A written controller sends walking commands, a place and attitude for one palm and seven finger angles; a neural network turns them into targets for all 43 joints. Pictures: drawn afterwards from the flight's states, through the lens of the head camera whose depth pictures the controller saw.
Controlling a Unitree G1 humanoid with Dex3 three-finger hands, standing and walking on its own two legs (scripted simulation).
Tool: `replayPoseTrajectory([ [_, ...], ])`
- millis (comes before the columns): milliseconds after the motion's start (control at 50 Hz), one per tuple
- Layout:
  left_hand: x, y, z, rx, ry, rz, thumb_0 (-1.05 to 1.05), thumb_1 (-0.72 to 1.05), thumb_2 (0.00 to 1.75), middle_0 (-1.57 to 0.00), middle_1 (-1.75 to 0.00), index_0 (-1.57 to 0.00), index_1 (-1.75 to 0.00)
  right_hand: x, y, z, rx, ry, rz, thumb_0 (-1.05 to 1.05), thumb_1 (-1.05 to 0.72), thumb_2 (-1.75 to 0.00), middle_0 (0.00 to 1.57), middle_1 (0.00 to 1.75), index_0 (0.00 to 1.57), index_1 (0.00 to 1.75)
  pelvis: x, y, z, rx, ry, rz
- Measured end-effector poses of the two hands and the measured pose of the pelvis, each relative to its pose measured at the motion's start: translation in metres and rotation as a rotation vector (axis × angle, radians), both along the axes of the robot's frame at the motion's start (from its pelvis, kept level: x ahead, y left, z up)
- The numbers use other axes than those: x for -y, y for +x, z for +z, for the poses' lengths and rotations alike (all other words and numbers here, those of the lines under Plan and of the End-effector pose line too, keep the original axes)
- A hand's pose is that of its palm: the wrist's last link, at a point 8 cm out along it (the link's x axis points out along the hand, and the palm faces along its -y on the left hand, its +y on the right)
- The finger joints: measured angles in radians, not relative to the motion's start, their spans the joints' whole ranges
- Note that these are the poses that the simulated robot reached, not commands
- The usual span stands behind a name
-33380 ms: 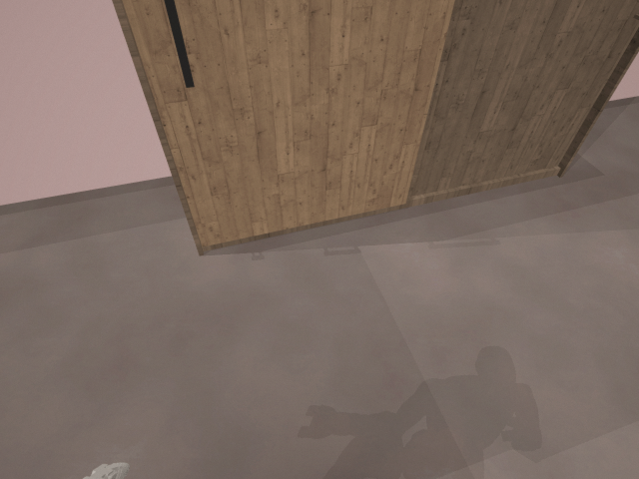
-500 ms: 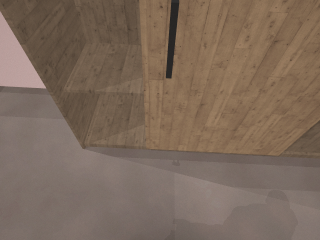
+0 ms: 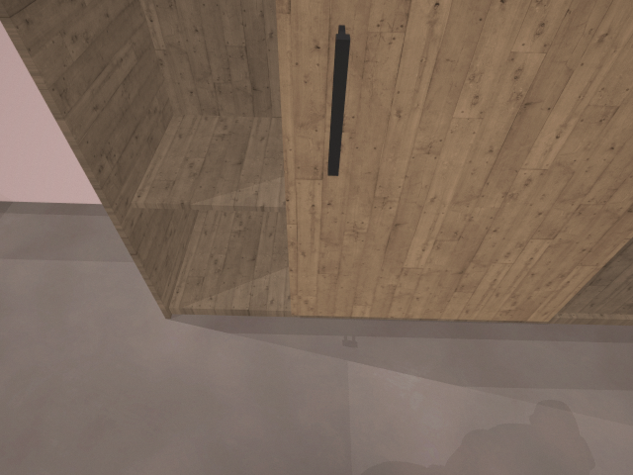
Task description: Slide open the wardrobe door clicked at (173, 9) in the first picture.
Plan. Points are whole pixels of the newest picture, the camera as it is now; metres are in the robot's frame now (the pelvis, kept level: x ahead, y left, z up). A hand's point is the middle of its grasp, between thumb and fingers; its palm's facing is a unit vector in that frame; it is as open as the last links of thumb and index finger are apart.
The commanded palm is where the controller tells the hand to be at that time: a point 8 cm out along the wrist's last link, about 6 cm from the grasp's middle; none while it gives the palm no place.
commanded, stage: let the arm hang, fingers relaxed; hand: left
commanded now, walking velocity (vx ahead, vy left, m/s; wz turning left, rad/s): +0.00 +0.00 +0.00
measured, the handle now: (337, 107) +0.70 +0.00 +0.10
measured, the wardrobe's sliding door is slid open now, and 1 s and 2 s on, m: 0.43 0.43 0.43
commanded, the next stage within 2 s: look to check the result in 0.12 s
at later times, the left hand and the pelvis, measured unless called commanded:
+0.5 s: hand out of the picture +0.00 +0.18 -0.18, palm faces +0.00 -0.99 -0.17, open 7.4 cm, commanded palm none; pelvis +0.00 +0.02 +0.00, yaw -1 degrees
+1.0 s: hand out of the picture +0.02 +0.19 -0.18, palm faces -0.01 -0.98 -0.18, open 7.4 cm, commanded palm none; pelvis +0.01 +0.02 +0.00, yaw -1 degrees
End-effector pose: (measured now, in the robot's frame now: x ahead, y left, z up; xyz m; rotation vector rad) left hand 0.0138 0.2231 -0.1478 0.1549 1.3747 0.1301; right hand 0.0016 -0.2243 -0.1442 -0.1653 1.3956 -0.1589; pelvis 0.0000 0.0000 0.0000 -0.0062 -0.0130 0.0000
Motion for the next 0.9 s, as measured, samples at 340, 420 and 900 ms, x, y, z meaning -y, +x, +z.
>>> replayPoseTrajectory([
  [340,-0.007,-0.02,-0.003,-0.057,-0.015,0.01,0.0,0.91,0.9,-0.2,-0.3,-0.2,-0.3,-0.025,-0.014,-0.003,-0.034,0.022,-0.016,0.0,-0.9,-0.9,0.2,0.3,0.19,0.29,-0.014,-0.002,-0.001,-0.003,0.0,-0.004],
  [420,-0.009,-0.019,-0.003,-0.059,-0.015,0.009,0.0,0.91,0.9,-0.19,-0.3,-0.2,-0.3,-0.028,-0.013,-0.003,-0.034,0.02,-0.018,0.01,-0.9,-0.9,0.2,0.3,0.2,0.29,-0.017,-0.001,-0.001,-0.004,0.0,-0.007],
  [900,-0.019,-0.001,-0.004,-0.039,-0.008,0.0,0.0,0.91,0.9,-0.19,-0.3,-0.2,-0.3,-0.027,0.001,-0.001,-0.016,0.001,-0.016,0.0,-0.9,-0.9,0.2,0.3,0.19,0.29,-0.022,0.006,-0.001,-0.007,0.0,-0.008],
])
